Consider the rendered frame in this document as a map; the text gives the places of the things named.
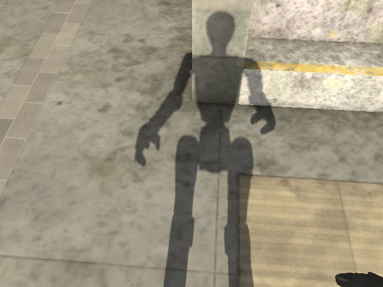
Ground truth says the right robot hand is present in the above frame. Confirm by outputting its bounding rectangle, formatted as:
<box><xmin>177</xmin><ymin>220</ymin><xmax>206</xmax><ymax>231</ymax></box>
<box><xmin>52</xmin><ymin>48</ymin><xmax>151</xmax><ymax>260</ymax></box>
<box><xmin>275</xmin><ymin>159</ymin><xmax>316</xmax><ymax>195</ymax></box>
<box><xmin>335</xmin><ymin>272</ymin><xmax>383</xmax><ymax>287</ymax></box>

